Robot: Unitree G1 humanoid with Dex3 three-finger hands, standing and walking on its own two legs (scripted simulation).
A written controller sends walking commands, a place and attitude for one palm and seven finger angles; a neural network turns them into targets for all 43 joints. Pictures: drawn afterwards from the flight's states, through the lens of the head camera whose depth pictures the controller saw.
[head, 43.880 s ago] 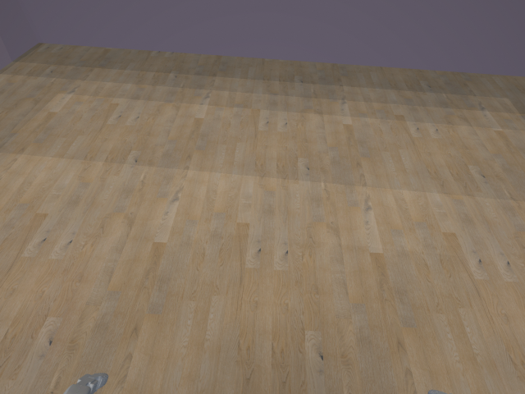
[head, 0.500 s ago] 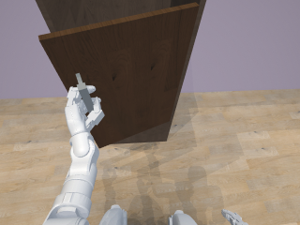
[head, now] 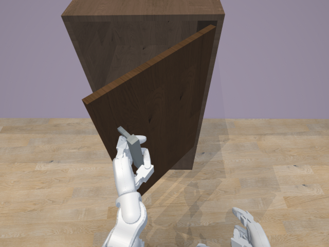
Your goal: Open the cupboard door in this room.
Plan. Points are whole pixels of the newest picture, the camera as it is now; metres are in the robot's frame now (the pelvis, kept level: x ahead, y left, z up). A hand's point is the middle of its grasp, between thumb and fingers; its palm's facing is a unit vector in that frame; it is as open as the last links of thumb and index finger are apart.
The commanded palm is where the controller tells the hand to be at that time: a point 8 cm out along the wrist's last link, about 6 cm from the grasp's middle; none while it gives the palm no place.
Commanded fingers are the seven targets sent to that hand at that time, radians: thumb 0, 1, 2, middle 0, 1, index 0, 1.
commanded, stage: open thumb and fingers to let go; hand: left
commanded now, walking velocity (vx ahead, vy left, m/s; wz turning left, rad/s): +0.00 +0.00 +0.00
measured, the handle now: (131, 148) +0.34 +0.10 +0.05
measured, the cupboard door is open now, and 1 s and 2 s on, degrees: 46 43 47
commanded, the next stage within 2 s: slide the hand sideways off the handle in 0.84 s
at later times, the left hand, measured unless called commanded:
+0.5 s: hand (144, 161) +0.31 +0.06 +0.04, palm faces +0.37 -0.93 -0.01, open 11.9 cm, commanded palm +0.26 +0.11 +0.04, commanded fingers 0.00 -0.50 0.30 -0.28 -1.05 -0.28 -1.05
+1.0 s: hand (142, 163) +0.31 +0.07 +0.04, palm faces +0.25 -0.97 -0.03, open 15.1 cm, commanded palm +0.27 +0.10 +0.04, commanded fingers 0.00 -0.50 0.30 -0.15 -0.30 -0.15 -0.30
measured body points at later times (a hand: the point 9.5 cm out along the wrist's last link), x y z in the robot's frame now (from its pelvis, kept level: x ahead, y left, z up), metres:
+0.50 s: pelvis -0.01 -0.01 -0.01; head +0.05 -0.03 +0.44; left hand +0.29 +0.11 +0.04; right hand +0.15 -0.23 -0.12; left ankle +0.03 +0.16 -0.67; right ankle -0.02 -0.09 -0.67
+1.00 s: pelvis -0.02 +0.02 -0.01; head +0.04 +0.01 +0.44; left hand +0.29 +0.12 +0.04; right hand +0.16 -0.19 -0.11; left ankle +0.03 +0.16 -0.67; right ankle -0.02 -0.09 -0.67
